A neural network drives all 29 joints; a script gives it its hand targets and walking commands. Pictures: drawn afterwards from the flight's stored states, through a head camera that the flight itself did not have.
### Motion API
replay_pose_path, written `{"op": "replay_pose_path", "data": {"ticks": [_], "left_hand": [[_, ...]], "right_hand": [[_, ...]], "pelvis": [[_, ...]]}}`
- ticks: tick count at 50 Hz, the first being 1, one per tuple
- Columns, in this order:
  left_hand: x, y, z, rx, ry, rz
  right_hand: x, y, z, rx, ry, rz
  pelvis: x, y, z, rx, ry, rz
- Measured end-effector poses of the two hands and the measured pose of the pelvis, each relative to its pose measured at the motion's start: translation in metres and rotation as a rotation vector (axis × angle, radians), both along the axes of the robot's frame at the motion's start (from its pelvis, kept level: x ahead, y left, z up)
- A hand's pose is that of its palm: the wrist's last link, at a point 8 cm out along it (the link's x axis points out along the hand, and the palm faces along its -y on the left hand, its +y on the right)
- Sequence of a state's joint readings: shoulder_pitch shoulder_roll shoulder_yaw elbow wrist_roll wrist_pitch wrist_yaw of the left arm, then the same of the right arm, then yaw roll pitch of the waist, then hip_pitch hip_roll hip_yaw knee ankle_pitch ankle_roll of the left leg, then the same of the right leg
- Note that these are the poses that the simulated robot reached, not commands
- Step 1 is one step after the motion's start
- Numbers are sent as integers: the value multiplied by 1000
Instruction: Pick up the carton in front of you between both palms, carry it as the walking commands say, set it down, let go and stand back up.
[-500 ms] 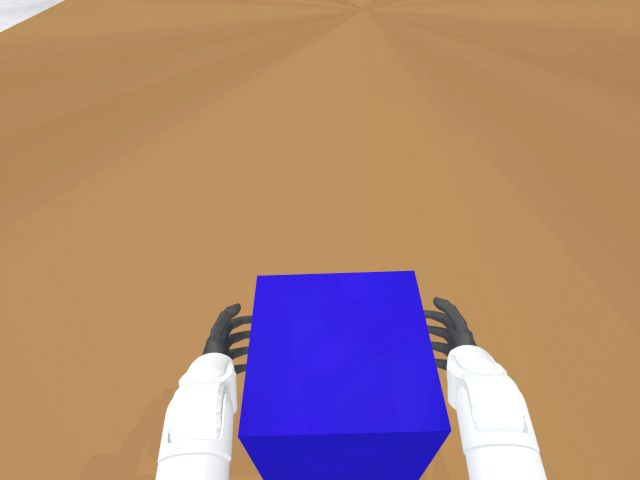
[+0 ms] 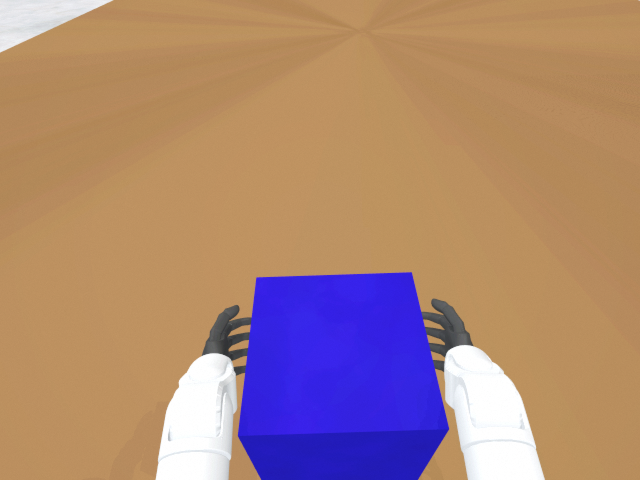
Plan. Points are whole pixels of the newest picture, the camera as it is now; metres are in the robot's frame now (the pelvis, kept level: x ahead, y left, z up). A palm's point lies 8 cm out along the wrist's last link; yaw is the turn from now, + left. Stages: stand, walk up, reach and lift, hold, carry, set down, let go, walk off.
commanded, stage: carry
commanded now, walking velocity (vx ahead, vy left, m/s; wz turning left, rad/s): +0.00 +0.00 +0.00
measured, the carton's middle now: (337, 386) +0.29 +0.00 -0.04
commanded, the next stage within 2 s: hold in 1.16 s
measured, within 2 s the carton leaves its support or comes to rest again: neither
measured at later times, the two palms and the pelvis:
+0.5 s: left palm (220, 386) +0.25 +0.14 +0.04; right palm (472, 379) +0.25 -0.16 +0.04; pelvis -0.03 -0.01 +0.00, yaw +0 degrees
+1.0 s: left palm (229, 391) +0.25 +0.13 +0.04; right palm (483, 385) +0.24 -0.17 +0.04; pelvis -0.04 -0.02 +0.00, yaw +0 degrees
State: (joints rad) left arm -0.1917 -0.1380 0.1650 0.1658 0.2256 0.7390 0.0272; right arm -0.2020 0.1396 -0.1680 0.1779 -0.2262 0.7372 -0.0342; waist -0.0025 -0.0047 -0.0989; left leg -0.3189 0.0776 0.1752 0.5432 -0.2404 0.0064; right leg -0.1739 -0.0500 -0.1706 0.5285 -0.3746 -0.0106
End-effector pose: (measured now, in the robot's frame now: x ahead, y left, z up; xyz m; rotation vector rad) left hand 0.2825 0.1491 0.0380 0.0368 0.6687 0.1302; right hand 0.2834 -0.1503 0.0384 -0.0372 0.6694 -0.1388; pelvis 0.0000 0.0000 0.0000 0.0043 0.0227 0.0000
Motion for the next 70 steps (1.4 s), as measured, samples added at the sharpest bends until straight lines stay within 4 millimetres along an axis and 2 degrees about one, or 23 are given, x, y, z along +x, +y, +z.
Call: {"op": "replay_pose_path", "data": {"ticks": [22, 59, 63, 70], "left_hand": [[-28, -7, 2, 2, 2, -4], [-38, -22, 1, 6, 2, -7], [-40, -28, 2, 19, 5, -40], [-25, -52, 6, 16, 1, -176]], "right_hand": [[-29, -7, 1, -4, 2, 0], [-41, -22, -1, -2, 3, -3], [-50, -27, 0, -14, 7, -18], [-76, -48, 4, -9, 4, -160]], "pelvis": [[-30, -7, 1, -3, -2, 0], [-42, -21, 0, 3, -21, -10], [-44, -18, 6, 4, -91, -85], [-45, -3, 9, -12, -137, -162]]}}
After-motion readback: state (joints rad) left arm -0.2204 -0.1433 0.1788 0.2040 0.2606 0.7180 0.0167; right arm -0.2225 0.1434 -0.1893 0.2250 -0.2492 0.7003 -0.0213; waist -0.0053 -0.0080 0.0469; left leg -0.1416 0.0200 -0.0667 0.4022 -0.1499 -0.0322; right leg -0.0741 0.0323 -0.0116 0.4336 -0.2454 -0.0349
